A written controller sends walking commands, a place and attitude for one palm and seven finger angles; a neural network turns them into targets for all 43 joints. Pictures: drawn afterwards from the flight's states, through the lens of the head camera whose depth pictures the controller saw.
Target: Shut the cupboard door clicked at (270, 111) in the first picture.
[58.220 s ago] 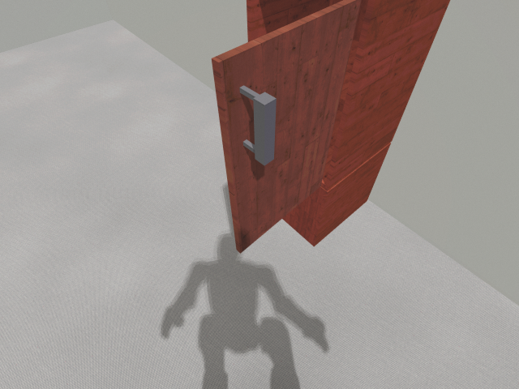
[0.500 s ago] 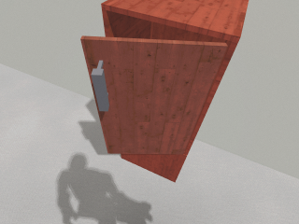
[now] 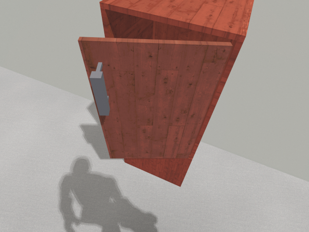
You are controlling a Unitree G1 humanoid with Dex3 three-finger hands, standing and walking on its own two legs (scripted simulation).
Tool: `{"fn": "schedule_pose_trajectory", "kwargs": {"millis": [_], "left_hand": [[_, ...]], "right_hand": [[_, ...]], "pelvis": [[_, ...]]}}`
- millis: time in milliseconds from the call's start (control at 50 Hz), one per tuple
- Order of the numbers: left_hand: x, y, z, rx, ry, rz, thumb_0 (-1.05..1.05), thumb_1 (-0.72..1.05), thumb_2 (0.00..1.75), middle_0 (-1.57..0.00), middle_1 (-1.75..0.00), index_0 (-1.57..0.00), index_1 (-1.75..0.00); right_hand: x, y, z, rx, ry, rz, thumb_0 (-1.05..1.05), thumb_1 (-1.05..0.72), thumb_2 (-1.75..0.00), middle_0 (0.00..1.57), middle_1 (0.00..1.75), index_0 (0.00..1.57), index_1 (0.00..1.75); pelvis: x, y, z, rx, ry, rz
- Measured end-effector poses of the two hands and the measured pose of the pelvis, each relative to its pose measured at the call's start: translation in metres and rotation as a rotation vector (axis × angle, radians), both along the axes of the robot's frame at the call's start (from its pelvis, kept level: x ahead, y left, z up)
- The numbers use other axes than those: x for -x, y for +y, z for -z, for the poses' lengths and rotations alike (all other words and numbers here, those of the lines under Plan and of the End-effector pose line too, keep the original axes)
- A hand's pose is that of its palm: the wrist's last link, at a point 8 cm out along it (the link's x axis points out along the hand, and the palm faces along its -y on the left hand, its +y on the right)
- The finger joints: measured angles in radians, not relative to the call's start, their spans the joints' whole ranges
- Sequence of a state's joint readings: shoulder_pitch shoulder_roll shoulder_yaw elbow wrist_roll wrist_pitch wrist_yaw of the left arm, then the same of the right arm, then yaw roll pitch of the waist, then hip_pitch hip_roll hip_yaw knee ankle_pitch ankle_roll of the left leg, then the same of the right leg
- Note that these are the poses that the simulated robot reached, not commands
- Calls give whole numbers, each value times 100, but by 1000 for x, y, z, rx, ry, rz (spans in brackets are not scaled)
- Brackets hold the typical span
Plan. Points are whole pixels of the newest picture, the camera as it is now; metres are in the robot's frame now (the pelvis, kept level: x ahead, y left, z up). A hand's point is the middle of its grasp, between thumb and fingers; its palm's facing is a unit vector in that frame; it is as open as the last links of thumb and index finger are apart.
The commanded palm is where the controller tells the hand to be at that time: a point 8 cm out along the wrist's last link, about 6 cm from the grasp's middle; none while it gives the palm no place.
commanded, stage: look again from close up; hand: left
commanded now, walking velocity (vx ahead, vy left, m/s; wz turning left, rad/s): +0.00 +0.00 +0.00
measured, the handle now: (102, 89) +0.45 +0.18 +0.12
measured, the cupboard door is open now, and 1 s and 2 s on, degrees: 25 25 25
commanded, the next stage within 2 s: raise the hand and make a fist in 0.12 s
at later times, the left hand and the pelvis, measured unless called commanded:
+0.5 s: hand (94, 196) +0.19 +0.15 +0.03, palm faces +0.14 -0.99 -0.01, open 6.8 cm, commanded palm +0.10 +0.22 -0.04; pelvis -0.03 -0.03 -0.04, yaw +3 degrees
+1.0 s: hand (95, 195) +0.20 +0.16 +0.01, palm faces +0.05 -1.00 -0.02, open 4.4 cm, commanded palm +0.14 +0.22 +0.03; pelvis +0.00 -0.05 -0.05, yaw +3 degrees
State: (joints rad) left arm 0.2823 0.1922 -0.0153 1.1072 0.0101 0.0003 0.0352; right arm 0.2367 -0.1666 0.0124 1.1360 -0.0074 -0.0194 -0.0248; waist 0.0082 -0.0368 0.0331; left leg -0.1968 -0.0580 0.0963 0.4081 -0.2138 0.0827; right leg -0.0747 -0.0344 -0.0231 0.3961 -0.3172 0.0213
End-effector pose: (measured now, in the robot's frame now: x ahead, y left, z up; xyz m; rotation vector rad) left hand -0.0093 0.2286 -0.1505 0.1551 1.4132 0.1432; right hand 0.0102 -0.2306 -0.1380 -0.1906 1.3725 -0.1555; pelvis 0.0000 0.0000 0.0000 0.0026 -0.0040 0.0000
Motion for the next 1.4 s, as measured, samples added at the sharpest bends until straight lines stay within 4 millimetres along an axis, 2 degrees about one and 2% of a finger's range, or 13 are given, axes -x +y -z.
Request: {"fn": "schedule_pose_trajectory", "kwargs": {"millis": [260, 380, 460, 540, 640, 720, 840, 920, 980, 1140, 1220, 1300, 1400], "left_hand": [[-7, -2, -6, -11, -64, -58, 0, 90, 90, -20, -30, -21, -30], [-133, -1, -131, -109, -953, -79, 1, 91, 90, -23, -33, -23, -32], [-174, -19, -179, -32, -1373, -4, 1, 91, 90, -27, -37, -27, -37], [-160, -27, -157, 86, -1479, 72, 0, 90, 90, -33, -44, -33, -44], [-101, -18, -96, 81, -1233, -13, 0, 90, 90, -42, -53, -42, -53], [-74, -9, -112, -59, -1286, -71, 2, 90, 90, -49, -61, -49, -61], [-118, -23, -171, -45, -1576, 97, 2, 90, 90, -60, -73, -59, -73], [-165, -32, -167, 96, -1421, 192, 1, 90, 90, -67, -81, -67, -81], [-181, -24, -163, 125, -1287, 133, 1, 89, 90, -73, -87, -73, -87], [-176, 8, -204, -8, -1426, 44, 1, 90, 90, -87, -103, -87, -103], [-178, 5, -200, 71, -1425, 80, 1, 90, 90, -94, -111, -94, -111], [-184, 5, -198, 106, -1393, 118, 1, 90, 90, -102, -119, -102, -119], [-189, 20, -228, 37, -1490, 113, 2, 89, 90, -111, -129, -111, -129]], "right_hand": [[-8, -6, -2, 4, -62, -8, 1, -90, -90, 20, 30, 20, 30], [-47, -20, -17, -4, -470, -78, 1, -90, -90, 20, 30, 20, 30], [-85, -35, -17, -18, -666, -113, 1, -90, -90, 20, 30, 20, 30], [-117, -52, -26, 7, -792, -124, 1, -90, -90, 20, 30, 20, 30], [-153, -69, -42, 61, -885, -210, 2, -90, -90, 20, 30, 20, 30], [-177, -67, -40, 75, -914, -289, 2, -90, -90, 20, 30, 20, 30], [-192, -43, -16, 4, -885, -299, 2, -90, -90, 20, 30, 20, 30], [-181, -29, -6, -54, -812, -212, 2, -90, -90, 20, 30, 20, 30], [-169, -25, -6, -66, -752, -150, 2, -90, -90, 20, 30, 20, 30], [-156, -27, -16, -6, -678, -156, 2, -90, -90, 20, 30, 20, 30], [-162, -24, -22, 29, -692, -185, 2, -90, -90, 20, 30, 20, 30], [-172, -13, -33, 42, -742, -190, 2, -90, -90, 20, 30, 20, 30], [-184, 12, -48, 7, -815, -202, 2, -90, -90, 20, 30, 20, 30]], "pelvis": [[5, -5, 1, 3, -3, -13], [18, -14, 10, -24, -4, -68], [29, -25, 30, -33, 33, -68], [36, -41, 52, -33, 82, -40], [38, -56, 70, -16, 116, -47], [34, -61, 78, 14, 141, -75], [26, -60, 80, 43, 158, -97], [16, -57, 69, 25, 165, -81], [5, -52, 58, 7, 165, -60], [-14, -31, 44, 11, 154, -39], [-11, -18, 44, 26, 151, -49], [-9, -8, 42, 33, 137, -48], [-10, 0, 37, 38, 105, -45]]}}
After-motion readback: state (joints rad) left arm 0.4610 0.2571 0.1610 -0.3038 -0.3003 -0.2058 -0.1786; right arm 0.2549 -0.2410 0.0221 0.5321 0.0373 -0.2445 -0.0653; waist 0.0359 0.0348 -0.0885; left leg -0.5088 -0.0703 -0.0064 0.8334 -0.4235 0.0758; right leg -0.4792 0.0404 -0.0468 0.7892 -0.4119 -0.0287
